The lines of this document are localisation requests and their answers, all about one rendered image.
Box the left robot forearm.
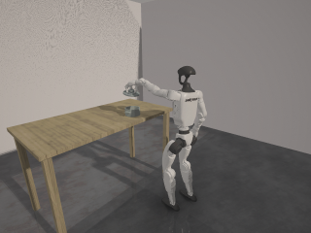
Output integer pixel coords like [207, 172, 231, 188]
[136, 78, 157, 92]

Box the table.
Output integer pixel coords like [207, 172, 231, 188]
[7, 98, 173, 233]

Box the pot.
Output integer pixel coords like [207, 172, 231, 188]
[124, 106, 140, 117]

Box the robot left upper arm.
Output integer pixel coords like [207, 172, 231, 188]
[151, 86, 181, 102]

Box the robot right upper arm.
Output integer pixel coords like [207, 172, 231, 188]
[196, 90, 207, 118]

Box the right robot forearm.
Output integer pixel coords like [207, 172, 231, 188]
[192, 117, 206, 132]

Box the robot left hand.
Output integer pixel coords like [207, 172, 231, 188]
[125, 80, 139, 93]

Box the robot right foot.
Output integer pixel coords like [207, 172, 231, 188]
[179, 189, 197, 202]

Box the lid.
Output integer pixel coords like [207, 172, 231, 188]
[123, 90, 140, 97]

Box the robot left shin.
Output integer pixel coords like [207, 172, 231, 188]
[162, 171, 176, 205]

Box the robot right hand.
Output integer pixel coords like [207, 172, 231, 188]
[190, 130, 198, 137]

